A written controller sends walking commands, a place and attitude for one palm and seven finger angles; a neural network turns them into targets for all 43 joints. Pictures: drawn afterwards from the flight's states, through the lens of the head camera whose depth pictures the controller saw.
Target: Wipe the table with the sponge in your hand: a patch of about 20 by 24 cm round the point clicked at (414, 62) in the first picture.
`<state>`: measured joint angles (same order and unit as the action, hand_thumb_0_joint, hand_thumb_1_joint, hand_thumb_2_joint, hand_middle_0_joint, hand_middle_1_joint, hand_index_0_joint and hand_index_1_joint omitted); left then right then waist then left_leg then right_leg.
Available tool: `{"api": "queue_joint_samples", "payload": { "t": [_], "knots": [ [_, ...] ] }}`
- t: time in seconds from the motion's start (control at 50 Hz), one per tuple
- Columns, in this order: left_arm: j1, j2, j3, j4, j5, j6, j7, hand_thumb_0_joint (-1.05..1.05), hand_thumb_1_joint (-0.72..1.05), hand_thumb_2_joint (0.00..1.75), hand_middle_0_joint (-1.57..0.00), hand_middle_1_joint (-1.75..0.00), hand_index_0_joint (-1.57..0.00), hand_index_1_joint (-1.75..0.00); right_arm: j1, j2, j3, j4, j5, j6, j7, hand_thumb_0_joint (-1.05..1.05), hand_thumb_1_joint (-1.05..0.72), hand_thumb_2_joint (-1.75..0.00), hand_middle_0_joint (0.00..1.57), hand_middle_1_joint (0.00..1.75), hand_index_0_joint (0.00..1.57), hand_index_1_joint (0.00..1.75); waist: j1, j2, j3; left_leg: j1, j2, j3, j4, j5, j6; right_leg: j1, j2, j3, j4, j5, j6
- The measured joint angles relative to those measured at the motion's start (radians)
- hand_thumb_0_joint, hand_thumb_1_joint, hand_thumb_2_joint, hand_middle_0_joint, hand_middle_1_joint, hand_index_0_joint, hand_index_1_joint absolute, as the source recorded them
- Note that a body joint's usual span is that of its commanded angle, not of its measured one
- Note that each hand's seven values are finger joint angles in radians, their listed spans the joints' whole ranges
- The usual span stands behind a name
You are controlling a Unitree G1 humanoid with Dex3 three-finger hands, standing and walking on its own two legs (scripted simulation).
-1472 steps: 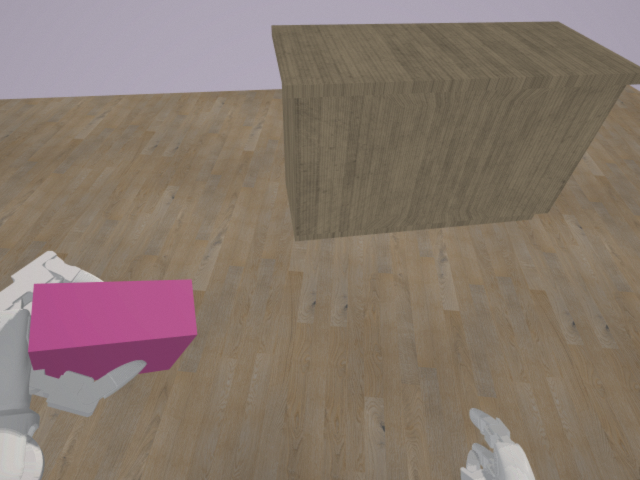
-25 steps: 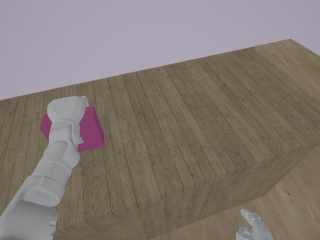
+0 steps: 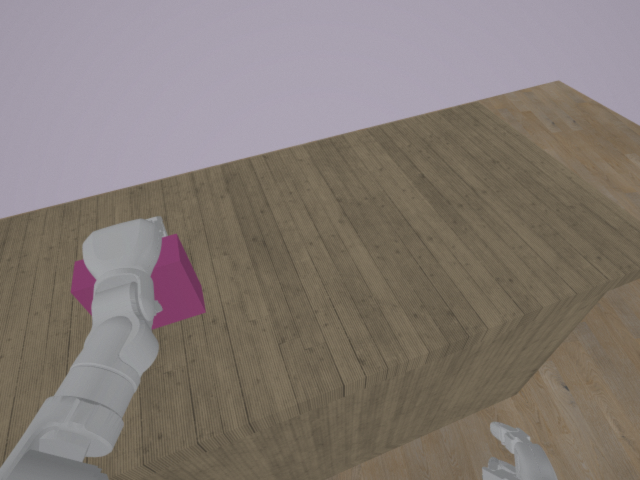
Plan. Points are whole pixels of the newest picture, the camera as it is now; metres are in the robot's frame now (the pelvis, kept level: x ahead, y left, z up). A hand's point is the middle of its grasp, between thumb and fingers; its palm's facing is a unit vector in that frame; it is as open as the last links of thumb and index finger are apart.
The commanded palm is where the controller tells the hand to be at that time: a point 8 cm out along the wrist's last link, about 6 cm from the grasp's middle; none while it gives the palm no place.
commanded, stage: wipe back along the middle lane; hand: left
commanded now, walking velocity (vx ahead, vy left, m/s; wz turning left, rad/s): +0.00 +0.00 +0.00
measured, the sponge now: (150, 297) +0.34 +0.28 +0.02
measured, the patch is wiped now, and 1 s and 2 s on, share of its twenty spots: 0.40 0.55 0.80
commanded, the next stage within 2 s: slide across to the third lane in 1.36 s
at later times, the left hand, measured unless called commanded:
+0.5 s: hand (142, 306) +0.30 +0.26 +0.07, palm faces +0.04 -0.05 -1.00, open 9.9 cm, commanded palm +0.26 +0.24 +0.10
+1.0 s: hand (145, 331) +0.27 +0.24 +0.07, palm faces +0.08 -0.09 -0.99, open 9.9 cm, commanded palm +0.21 +0.22 +0.10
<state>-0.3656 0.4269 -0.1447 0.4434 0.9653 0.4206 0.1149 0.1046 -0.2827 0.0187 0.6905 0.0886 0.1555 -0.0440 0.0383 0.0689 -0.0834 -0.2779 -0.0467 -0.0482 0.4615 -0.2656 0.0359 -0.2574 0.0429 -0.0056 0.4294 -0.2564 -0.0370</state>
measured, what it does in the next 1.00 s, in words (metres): stands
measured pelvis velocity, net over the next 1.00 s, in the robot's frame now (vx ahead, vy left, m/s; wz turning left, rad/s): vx -0.01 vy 0.00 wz -0.03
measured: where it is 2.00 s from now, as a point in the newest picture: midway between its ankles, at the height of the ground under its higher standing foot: outside the picture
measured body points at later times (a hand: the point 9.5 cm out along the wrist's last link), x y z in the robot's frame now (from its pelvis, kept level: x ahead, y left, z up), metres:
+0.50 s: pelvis -0.01 +0.00 +0.00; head -0.03 -0.03 +0.45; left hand +0.29 +0.25 +0.12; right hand +0.21 -0.22 -0.09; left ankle -0.02 +0.10 -0.74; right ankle -0.03 -0.10 -0.74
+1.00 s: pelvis -0.01 +0.00 +0.00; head -0.03 -0.03 +0.45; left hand +0.26 +0.24 +0.12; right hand +0.23 -0.21 -0.08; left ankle -0.02 +0.10 -0.74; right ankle -0.03 -0.10 -0.74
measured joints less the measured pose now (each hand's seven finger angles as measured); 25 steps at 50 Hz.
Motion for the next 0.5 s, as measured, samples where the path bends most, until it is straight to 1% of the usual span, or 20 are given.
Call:
{"api": "queue_joint_samples", "payload": {
  "t": [0.06, 0.22, 0.42, 0.5],
  "knots": [
    [0.026, 0.002, -0.004, -0.031, 0.0, 0.02, 0.001, 0.0, -0.48, 1.1, -0.7, -1.43, -0.71, -1.43, -0.001, -0.006, -0.002, -0.006, 0.004, 0.0, 0.001, 0.01, -0.91, -0.9, 0.2, 0.3, 0.2, 0.3, -0.004, -0.001, 0.001, 0.006, 0.002, 0.003, -0.001, 0.001, -0.002, 0.004, 0.002, 0.003, 0.002, 0.001, -0.002],
    [0.114, 0.003, -0.013, -0.124, -0.01, 0.044, 0.002, 0.02, -0.47, 1.09, -0.68, -1.45, -0.7, -1.43, -0.023, -0.009, -0.002, -0.028, 0.01, -0.001, 0.005, 0.01, -0.91, -0.9, 0.2, 0.3, 0.2, 0.3, -0.008, 0.007, -0.003, 0.022, 0.006, 0.017, -0.002, 0.002, -0.002, 0.012, 0.006, 0.017, 0.008, 0.004, -0.002],
    [0.181, -0.026, -0.037, -0.213, -0.014, 0.081, 0.008, 0.02, -0.47, 1.09, -0.67, -1.45, -0.71, -1.42, -0.057, 0.011, 0.013, -0.04, 0.011, 0.001, 0.01, 0.01, -0.91, -0.9, 0.2, 0.3, 0.2, 0.3, 0.011, 0.011, -0.003, 0.041, 0.002, 0.023, -0.007, 0.009, 0.0, 0.025, 0.002, 0.022, 0.014, 0.006, 0.001],
    [0.191, -0.035, -0.055, -0.233, -0.008, 0.1, 0.006, 0.02, -0.47, 1.09, -0.68, -1.45, -0.71, -1.42, -0.069, 0.018, 0.021, -0.042, 0.011, 0.003, 0.011, 0.01, -0.91, -0.9, 0.2, 0.3, 0.2, 0.3, 0.019, 0.01, -0.002, 0.046, 0.0, 0.023, -0.006, 0.01, 0.001, 0.029, 0.0, 0.022, 0.018, 0.005, 0.001]
  ]
}}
